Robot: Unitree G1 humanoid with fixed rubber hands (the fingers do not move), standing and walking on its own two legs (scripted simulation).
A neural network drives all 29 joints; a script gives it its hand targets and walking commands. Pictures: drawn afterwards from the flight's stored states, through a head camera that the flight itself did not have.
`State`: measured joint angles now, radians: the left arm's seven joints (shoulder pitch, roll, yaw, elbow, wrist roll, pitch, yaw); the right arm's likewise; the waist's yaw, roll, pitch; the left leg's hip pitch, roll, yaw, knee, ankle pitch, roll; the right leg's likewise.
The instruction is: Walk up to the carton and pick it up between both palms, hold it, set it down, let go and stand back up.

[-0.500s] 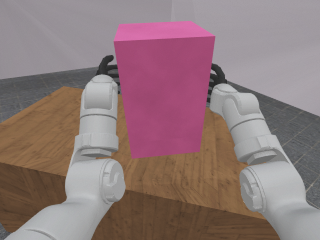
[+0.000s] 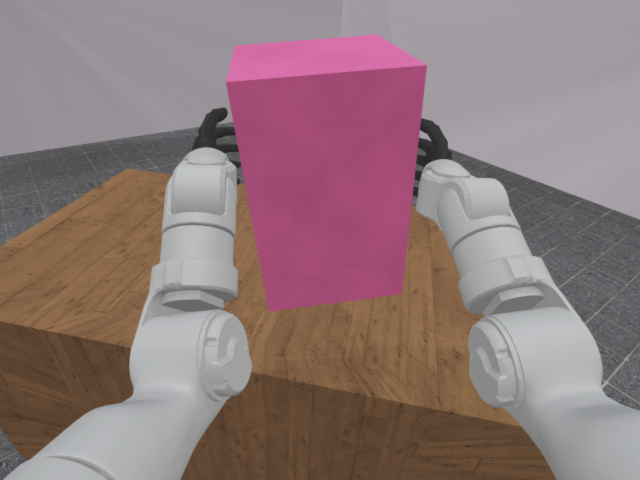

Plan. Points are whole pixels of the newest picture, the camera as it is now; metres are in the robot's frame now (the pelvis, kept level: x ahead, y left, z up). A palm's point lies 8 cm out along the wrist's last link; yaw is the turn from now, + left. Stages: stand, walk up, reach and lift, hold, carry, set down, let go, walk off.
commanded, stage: set down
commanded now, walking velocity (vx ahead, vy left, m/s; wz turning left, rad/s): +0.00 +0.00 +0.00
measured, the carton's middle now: (322, 175) +0.41 +0.00 +0.26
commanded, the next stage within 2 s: none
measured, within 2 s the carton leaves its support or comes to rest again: neither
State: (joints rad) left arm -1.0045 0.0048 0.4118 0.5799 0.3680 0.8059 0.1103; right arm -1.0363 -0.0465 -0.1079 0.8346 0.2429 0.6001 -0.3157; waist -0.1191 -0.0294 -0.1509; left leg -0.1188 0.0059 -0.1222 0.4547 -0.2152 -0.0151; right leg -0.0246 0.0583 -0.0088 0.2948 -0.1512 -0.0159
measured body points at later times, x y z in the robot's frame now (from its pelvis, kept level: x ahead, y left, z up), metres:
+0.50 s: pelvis +0.02 +0.00 +0.00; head -0.07 +0.03 +0.44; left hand +0.41 +0.13 +0.25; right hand +0.39 -0.14 +0.22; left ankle +0.03 +0.12 -0.74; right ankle +0.02 -0.11 -0.74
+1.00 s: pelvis +0.02 +0.01 +0.00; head -0.07 +0.05 +0.44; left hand +0.41 +0.15 +0.22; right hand +0.39 -0.13 +0.20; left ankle +0.03 +0.12 -0.74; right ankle +0.02 -0.11 -0.74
